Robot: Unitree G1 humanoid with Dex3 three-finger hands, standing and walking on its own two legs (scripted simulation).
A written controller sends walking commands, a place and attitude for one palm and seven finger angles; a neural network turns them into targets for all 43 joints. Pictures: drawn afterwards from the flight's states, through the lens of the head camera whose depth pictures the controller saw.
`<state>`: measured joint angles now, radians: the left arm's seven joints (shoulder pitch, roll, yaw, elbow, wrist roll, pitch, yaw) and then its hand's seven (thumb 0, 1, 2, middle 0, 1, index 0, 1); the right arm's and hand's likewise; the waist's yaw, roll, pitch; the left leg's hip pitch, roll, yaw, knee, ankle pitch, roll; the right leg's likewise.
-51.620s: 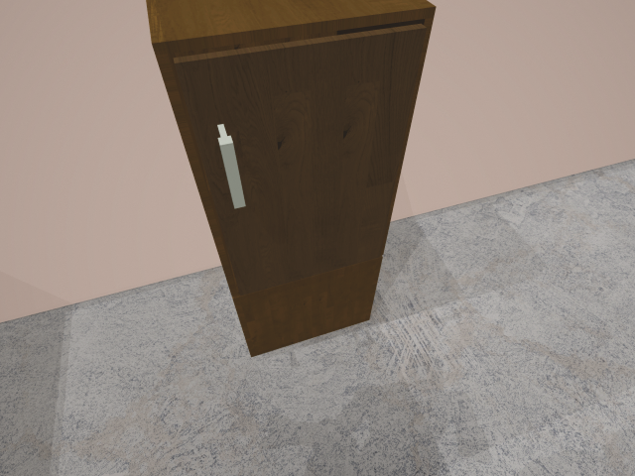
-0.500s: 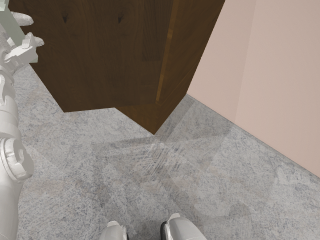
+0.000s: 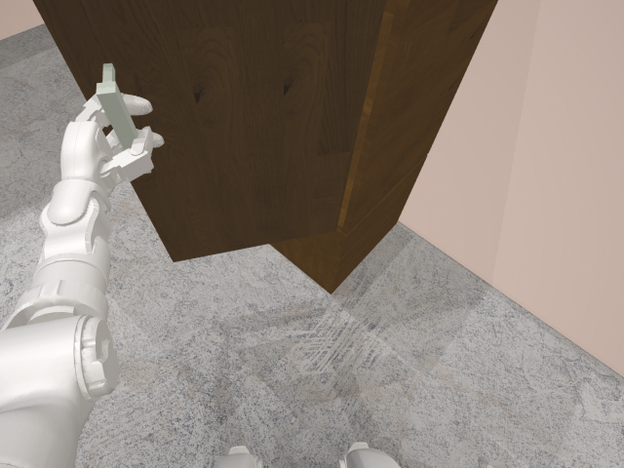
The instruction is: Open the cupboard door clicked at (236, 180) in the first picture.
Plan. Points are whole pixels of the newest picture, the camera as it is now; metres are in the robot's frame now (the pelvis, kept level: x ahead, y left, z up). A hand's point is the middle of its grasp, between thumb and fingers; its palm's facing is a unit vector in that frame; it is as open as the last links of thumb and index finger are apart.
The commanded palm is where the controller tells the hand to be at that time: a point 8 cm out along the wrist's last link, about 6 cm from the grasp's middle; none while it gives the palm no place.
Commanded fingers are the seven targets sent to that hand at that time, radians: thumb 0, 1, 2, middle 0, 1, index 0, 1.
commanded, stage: pull the door open along its arc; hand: left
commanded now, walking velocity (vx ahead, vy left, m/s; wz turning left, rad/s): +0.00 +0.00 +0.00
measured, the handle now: (126, 122) +0.54 +0.22 +0.11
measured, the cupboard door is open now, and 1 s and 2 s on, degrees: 56 67 92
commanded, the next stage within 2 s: open thumb and fingers to let go in 1.72 s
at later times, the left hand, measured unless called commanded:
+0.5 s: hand (157, 137) +0.52 +0.18 +0.10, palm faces +0.51 -0.86 +0.00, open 5.4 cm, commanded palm +0.47 +0.20 +0.10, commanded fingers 0.00 0.90 0.90 -0.40 -1.35 -0.40 -1.35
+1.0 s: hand (173, 189) +0.44 +0.15 +0.10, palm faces +0.46 -0.89 +0.01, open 5.6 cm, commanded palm +0.40 +0.18 +0.10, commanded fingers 0.00 0.90 0.90 -0.40 -1.35 -0.40 -1.35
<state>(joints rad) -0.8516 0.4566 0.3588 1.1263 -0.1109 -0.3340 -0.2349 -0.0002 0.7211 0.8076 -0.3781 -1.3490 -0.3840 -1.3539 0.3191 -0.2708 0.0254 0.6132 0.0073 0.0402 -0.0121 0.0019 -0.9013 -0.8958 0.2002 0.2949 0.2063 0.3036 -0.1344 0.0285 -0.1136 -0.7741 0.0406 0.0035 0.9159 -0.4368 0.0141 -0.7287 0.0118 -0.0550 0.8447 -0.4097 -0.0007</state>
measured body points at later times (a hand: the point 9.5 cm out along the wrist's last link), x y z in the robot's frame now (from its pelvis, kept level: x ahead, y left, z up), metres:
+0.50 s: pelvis -0.02 -0.01 -0.01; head +0.09 +0.00 +0.43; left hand +0.49 +0.22 +0.10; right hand -0.06 -0.26 -0.12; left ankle +0.00 +0.11 -0.69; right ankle -0.01 -0.12 -0.69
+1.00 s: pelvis +0.02 -0.01 +0.02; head +0.07 -0.01 +0.46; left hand +0.41 +0.19 +0.10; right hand +0.13 -0.26 -0.10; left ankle +0.00 +0.11 -0.69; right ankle -0.01 -0.12 -0.69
